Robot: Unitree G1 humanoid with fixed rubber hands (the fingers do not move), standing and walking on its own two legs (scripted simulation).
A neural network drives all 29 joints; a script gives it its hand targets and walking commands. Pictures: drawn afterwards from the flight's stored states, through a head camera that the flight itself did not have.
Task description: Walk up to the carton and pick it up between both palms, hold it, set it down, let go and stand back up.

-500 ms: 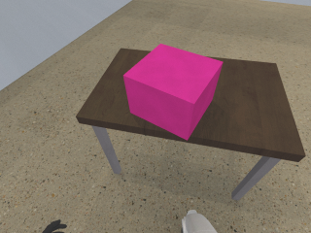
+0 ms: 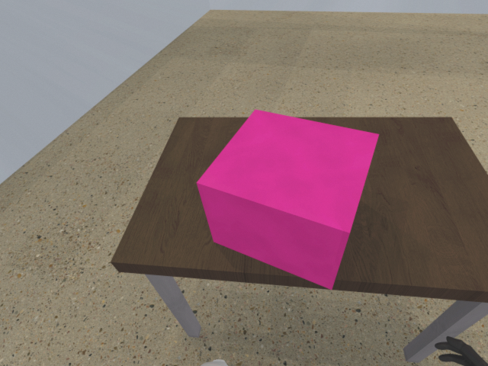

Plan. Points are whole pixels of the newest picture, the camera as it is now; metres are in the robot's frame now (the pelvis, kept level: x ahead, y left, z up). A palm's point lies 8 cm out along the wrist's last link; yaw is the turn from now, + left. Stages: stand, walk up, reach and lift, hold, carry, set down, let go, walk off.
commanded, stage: walk up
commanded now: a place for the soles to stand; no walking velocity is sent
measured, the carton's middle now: (290, 192) +0.47 -0.04 +0.00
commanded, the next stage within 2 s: none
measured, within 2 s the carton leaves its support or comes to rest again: neither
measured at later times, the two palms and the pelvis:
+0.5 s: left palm (99, 323) +0.21 +0.31 -0.06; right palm out of the picture +0.07 -0.30 -0.07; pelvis +0.05 +0.03 +0.01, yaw -7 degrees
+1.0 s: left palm (109, 319) +0.22 +0.30 -0.06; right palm out of the picture +0.08 -0.31 -0.06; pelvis +0.06 +0.02 +0.04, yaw -9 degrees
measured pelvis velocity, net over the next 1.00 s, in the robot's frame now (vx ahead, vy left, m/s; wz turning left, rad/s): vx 0.06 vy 0.02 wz -0.15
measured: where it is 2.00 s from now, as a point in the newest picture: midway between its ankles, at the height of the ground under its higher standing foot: outside the picture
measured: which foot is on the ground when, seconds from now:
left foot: down 0.00-1.00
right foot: down 0.00-0.02, up 0.04-0.32, down 0.34-1.00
